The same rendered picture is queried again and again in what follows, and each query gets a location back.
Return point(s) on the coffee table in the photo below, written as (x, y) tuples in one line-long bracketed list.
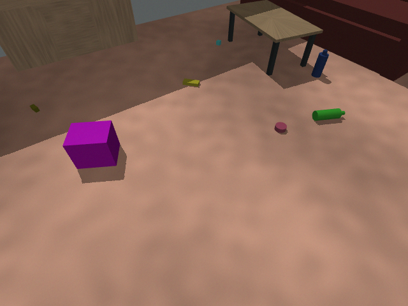
[(275, 23)]

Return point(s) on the sofa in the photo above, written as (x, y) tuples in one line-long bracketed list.
[(371, 33)]

